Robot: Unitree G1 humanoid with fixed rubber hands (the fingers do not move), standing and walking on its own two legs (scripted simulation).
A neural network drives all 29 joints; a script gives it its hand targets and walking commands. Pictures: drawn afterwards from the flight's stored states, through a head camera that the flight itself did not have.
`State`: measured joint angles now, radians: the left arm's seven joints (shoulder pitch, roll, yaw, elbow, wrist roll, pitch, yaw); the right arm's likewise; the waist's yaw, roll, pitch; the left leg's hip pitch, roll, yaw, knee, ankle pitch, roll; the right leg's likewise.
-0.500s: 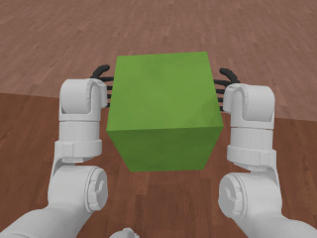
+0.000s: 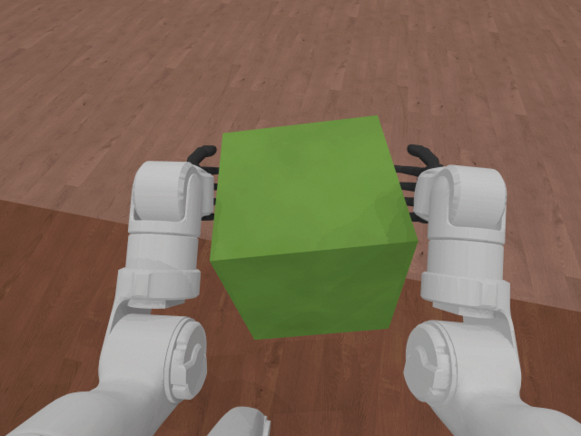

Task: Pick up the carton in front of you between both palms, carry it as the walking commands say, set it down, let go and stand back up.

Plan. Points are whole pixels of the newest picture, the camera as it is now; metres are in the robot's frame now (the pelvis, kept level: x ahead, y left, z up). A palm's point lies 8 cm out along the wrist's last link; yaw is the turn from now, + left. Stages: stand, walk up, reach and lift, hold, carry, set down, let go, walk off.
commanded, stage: carry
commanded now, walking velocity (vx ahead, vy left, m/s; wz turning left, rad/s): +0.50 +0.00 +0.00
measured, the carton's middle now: (310, 237) +0.38 +0.03 +0.05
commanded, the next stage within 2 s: none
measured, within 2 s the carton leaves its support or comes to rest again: neither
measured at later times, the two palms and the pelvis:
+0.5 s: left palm (268, 2) +0.72 +0.15 +0.23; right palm (445, 26) +0.68 -0.14 +0.23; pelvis +0.32 +0.03 +0.05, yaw -1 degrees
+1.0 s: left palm out of the picture +1.04 +0.19 +0.28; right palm out of the picture +1.04 -0.10 +0.27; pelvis +0.65 +0.03 +0.09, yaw +0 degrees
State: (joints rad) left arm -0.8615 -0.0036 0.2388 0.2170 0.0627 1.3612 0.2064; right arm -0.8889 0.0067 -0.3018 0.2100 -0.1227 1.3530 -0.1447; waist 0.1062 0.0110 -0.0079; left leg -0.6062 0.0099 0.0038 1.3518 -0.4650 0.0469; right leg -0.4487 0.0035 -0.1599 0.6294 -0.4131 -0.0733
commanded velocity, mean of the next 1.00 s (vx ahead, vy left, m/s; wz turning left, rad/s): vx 0.50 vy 0.00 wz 0.00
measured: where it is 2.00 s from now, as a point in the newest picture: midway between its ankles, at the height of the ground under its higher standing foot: (327, 163)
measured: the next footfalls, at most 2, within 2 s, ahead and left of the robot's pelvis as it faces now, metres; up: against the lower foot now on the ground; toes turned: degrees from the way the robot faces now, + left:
left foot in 0.20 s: +0.31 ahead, +0.13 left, +0.03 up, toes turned +7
right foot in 0.58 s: +0.58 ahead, -0.08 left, +0.08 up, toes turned -8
